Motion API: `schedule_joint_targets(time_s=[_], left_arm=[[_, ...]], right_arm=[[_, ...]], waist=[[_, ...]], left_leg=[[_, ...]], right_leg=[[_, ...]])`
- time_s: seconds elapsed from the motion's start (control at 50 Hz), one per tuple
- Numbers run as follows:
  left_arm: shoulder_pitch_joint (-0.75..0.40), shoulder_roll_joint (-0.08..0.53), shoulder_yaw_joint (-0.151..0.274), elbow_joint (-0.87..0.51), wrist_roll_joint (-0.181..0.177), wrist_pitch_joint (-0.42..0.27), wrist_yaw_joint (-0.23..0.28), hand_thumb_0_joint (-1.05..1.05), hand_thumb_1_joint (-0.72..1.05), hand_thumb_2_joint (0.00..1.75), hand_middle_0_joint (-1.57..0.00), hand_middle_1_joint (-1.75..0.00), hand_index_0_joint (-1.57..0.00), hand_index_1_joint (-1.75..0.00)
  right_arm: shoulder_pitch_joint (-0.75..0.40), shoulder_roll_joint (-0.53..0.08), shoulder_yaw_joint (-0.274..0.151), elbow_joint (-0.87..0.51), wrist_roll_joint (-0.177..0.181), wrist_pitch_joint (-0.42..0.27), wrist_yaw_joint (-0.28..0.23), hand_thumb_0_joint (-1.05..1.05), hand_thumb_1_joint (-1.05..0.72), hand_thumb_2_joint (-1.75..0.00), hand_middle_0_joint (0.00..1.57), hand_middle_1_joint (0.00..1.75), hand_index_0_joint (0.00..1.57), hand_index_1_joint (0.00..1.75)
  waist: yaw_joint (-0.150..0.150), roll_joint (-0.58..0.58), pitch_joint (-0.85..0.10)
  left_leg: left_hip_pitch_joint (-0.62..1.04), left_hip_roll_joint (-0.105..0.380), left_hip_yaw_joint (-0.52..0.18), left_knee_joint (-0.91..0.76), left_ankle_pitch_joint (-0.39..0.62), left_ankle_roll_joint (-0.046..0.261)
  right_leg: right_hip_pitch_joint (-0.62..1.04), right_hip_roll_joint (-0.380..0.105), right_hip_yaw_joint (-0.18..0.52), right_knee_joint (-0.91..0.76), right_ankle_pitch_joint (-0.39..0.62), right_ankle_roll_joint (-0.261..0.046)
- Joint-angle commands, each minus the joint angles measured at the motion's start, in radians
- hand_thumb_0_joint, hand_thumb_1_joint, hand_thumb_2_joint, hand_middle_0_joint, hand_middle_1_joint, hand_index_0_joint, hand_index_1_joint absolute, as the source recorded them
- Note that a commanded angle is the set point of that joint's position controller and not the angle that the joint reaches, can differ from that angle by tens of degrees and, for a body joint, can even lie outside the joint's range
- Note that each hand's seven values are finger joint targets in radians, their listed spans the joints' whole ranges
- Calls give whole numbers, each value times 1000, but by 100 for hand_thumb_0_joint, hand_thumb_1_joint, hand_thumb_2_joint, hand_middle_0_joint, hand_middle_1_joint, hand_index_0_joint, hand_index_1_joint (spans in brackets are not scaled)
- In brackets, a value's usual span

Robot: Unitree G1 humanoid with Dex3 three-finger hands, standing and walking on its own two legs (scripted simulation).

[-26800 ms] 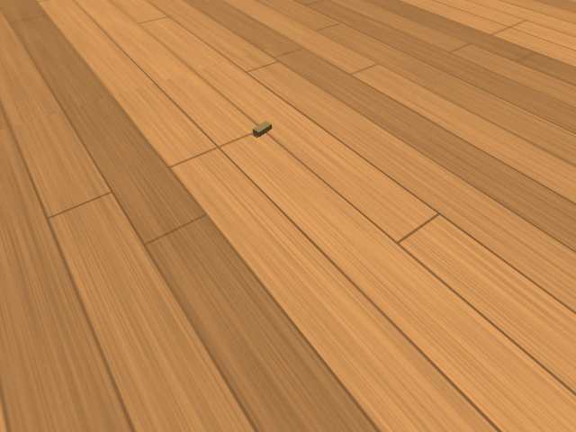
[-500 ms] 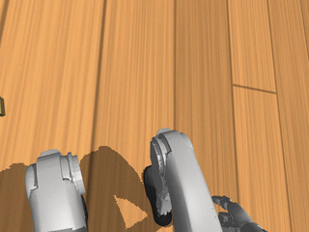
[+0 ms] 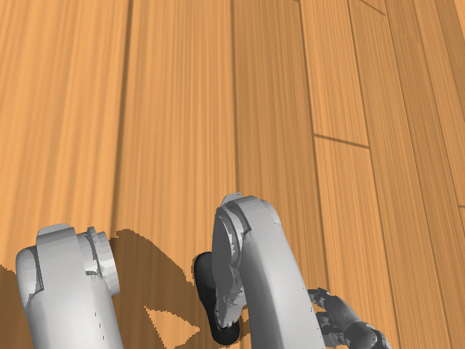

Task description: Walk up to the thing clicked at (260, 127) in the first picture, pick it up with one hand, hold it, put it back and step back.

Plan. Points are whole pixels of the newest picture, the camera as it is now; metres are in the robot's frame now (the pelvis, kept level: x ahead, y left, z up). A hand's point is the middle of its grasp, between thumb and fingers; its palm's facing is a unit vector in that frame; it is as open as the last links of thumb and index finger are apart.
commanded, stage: rest palm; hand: left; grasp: from above
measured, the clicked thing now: out of the picture +0.44 +0.39 -0.28
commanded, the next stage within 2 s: none
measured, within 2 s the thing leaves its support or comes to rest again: neither
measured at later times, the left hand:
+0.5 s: hand out of the picture +0.41 +0.37 -0.23, palm faces -0.54 -0.20 -0.81, open 14.0 cm
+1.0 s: hand out of the picture +0.41 +0.39 -0.23, palm faces -0.47 -0.12 -0.87, open 14.1 cm
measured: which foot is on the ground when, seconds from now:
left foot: down 0.00-1.00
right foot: down 0.00-1.00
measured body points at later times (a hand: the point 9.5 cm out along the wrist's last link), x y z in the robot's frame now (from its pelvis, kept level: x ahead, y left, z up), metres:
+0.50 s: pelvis +0.01 +0.00 +0.00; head +0.27 +0.14 +0.33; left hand +0.43 +0.38 -0.18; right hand +0.09 -0.26 -0.07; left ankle +0.06 +0.12 -0.26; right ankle +0.12 -0.14 -0.26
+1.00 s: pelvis +0.00 +0.00 -0.01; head +0.24 +0.15 +0.34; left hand +0.43 +0.39 -0.18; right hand +0.10 -0.26 -0.07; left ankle +0.06 +0.12 -0.26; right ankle +0.12 -0.14 -0.26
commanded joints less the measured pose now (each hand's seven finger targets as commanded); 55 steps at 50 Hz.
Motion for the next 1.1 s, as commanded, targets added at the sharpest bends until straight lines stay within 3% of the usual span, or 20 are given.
schedule_joint_targets(time_s=[0.0, 0.06, 0.08, 0.12, 0.14, 0.16, 0.24, 0.28, 0.3, 0.32, 0.34, 0.4, 0.48, 0.58, 0.7, 0.78, 0.86, 0.92, 1.06, 1.08], left_arm=[[-344, 262, -8, -62, -36, 144, 85, 0, -57, 98, -6, -95, -5, -96], [-350, 227, -36, 34, -82, 213, 16, 0, -53, 95, -6, -98, -7, -97], [-342, 220, -51, 53, -96, 229, -13, 0, -52, 95, -5, -98, -7, -97], [-331, 310, 15, 15, -115, 246, -74, 0, -49, 93, -6, -100, -8, -98], [-333, 291, -10, 9, -141, 249, -109, 0, -48, 92, -6, -100, -9, -97], [-302, 303, 16, 10, -163, 248, -134, 0, -47, 90, -8, -100, -11, -97], [-259, 269, -24, -80, -221, 208, -268, 0, -47, 89, -6, -103, -10, -99], [-259, 337, 13, -146, -241, 160, -301, 0, -47, 89, -7, -103, -11, -99], [-231, 335, 19, -160, -245, 133, -314, 0, -47, 89, -8, -101, -11, -98], [-226, 356, 45, -202, -254, 103, -318, 0, -48, 90, -7, -101, -10, -98], [-204, 327, 33, -185, -249, 74, -323, 0, -48, 90, -6, -102, -10, -98], [-200, 392, 88, -233, -250, -21, -295, 0, -52, 93, -6, -100, -7, -99], [-216, 462, 117, -253, -183, -93, -199, 0, -53, 96, -6, -96, -6, -96], [-141, 408, 83, -113, -88, -59, -53, 0, -55, 98, -6, -92, -4, -93], [-246, 308, -10, -53, -96, 64, 29, 0, -52, 95, -5, -98, -6, -97], [-300, 275, -58, -8, -118, 134, 15, 0, -50, 93, -5, -101, -7, -98], [-335, 280, -66, 16, -153, 171, -33, 0, -50, 93, -6, -102, -8, -99], [-303, 309, -42, 33, -156, 182, -82, 0, -48, 93, -6, -103, -9, -100], [-279, 327, -24, -58, -197, 121, -157, 0, -48, 91, -6, -102, -9, -99], [-260, 330, -13, -69, -196, 110, -160, 0, -49, 92, -6, -101, -8, -99]], right_arm=[[100, -315, -102, -18, 1, -43, -9, 0, -90, -90, 20, 30, 20, 30], [135, -325, -96, -24, 10, -82, -2, 0, -90, -90, 20, 30, 20, 30], [143, -329, -97, -18, 14, -93, -1, 0, -90, -90, 20, 30, 20, 30], [161, -348, -97, -53, 13, -118, 0, 0, -90, -90, 20, 30, 20, 30], [152, -349, -98, -69, 18, -126, 0, 0, -90, -90, 20, 30, 20, 30], [171, -337, -89, -62, 9, -126, -1, 0, -90, -90, 20, 30, 20, 30], [196, -335, -84, -90, 16, -134, 2, 0, -90, -90, 20, 30, 20, 30], [228, -355, -75, -69, 13, -115, 0, 0, -91, -90, 20, 30, 20, 30], [229, -344, -54, -97, 12, -111, 3, 0, -91, -90, 20, 30, 20, 30], [244, -359, -62, -71, 13, -97, 1, 0, -91, -90, 20, 30, 20, 30], [230, -338, -39, -102, 10, -92, 4, 0, -90, -90, 20, 30, 20, 30], [231, -333, -19, -93, -3, -66, 4, 0, -90, -90, 20, 30, 20, 30], [197, -347, -19, -89, -18, -35, 2, 0, -90, -90, 20, 30, 20, 30], [163, -349, -12, -69, -37, -37, -4, 0, -89, -90, 20, 30, 20, 30], [132, -358, -39, -41, -48, -78, -8, 0, -90, -90, 20, 30, 20, 30], [142, -356, -37, -38, -42, -115, -5, 0, -90, -90, 20, 30, 20, 30], [142, -359, -35, -38, -30, -146, -5, 0, -90, -90, 20, 30, 20, 30], [134, -360, -20, -72, -30, -158, -2, 0, -90, -90, 20, 30, 20, 30], [160, -349, -3, -95, -23, -150, 7, 0, -90, -90, 20, 30, 20, 30], [182, -353, 2, -95, -30, -147, 12, 0, -90, -90, 20, 30, 20, 30]], waist=[[7, 663, -596], [-40, 576, -494], [-32, 555, -472], [-28, 537, -498], [-18, 544, -503], [-19, 523, -534], [-29, 504, -560], [-15, 515, -572], [-23, 497, -604], [-11, 498, -612], [-17, 489, -628], [-10, 528, -667], [8, 602, -639], [-7, 554, -508], [-39, 533, -484], [-51, 528, -493], [-42, 527, -471], [-40, 556, -476], [-43, 560, -525], [-51, 569, -549]], left_leg=[[587, 7, 111, -303, 232, -28], [500, 4, 91, -300, 158, -15], [476, 3, 88, -301, 133, -11], [489, 0, 78, -299, 157, -7], [477, -1, 78, -302, 152, -7], [478, -2, 77, -302, 163, -5], [502, -3, 80, -284, 232, -2], [514, -2, 77, -275, 262, -8], [524, -1, 77, -260, 317, -8], [543, 1, 78, -253, 331, -7], [550, 2, 74, -238, 363, -7], [631, 13, 69, -231, 419, -6], [661, 23, 78, -244, 407, -9], [573, 29, 90, -264, 294, -8], [518, 22, 77, -286, 163, -22], [493, 14, 78, -271, 152, -14], [455, 11, 64, -286, 103, -12], [482, 10, 57, -296, 142, -19], [526, 11, 51, -280, 246, -22], [583, 14, 46, -276, 308, -25]], right_leg=[[96, 25, -136, -130, 210, -74], [77, 13, -145, -140, 181, -57], [68, 10, -141, -146, 165, -55], [114, 2, -140, -138, 189, -48], [132, 0, -136, -139, 180, -48], [182, 0, -139, -149, 194, -44], [262, 4, -133, -168, 236, -42], [301, 5, -136, -186, 246, -45], [343, 6, -138, -185, 294, -43], [352, 9, -137, -189, 293, -45], [366, 11, -143, -187, 313, -49], [391, 16, -148, -188, 338, -42], [371, 28, -144, -169, 323, -45], [288, 37, -154, -184, 249, -44], [181, 38, -177, -166, 159, -54], [184, 33, -163, -159, 171, -51], [164, 23, -161, -159, 144, -50], [181, 17, -167, -135, 180, -51], [274, 15, -174, -142, 253, -43], [288, 14, -178, -140, 291, -40]])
